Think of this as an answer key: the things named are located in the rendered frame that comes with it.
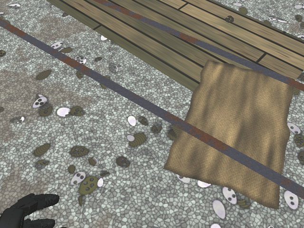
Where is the robot left hand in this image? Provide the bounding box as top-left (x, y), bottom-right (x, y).
top-left (0, 193), bottom-right (66, 228)

